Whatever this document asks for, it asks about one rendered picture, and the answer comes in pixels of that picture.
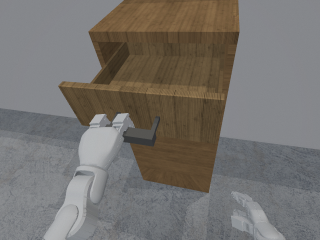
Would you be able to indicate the cabinet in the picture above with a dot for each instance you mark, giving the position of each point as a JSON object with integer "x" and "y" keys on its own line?
{"x": 171, "y": 161}

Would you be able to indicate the robot left hand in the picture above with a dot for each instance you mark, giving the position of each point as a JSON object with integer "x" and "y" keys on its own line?
{"x": 100, "y": 145}

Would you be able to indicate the handle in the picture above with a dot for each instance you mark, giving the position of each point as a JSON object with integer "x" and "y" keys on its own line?
{"x": 139, "y": 136}

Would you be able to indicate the drawer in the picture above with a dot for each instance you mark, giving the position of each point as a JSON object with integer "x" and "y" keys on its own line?
{"x": 179, "y": 82}

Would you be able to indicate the robot right forearm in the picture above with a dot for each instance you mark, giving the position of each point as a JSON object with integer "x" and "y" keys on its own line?
{"x": 266, "y": 231}

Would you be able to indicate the robot right hand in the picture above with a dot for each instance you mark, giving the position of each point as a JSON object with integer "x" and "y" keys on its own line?
{"x": 254, "y": 213}

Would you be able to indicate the robot left forearm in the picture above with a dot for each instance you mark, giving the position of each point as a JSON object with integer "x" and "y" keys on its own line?
{"x": 78, "y": 216}

